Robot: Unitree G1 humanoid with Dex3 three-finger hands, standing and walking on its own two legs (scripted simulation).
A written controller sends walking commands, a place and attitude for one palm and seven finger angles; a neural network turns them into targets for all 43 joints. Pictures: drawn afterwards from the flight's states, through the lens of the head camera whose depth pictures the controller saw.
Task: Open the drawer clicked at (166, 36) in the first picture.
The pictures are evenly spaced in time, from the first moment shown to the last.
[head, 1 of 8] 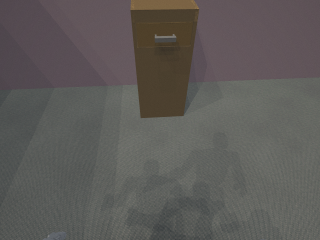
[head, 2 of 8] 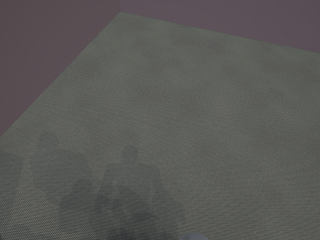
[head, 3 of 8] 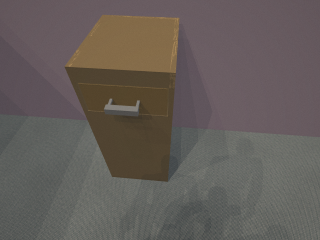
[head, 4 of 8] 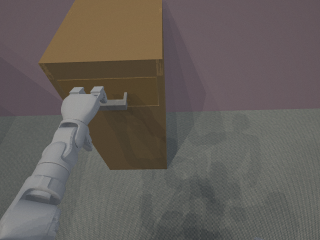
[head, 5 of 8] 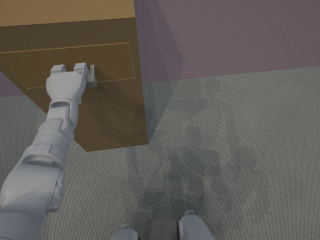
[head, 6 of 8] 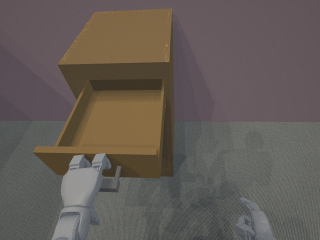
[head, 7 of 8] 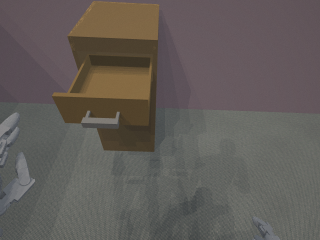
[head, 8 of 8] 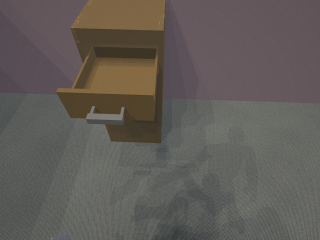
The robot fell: no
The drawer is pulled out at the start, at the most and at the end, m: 0.00 0.30 0.30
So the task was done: yes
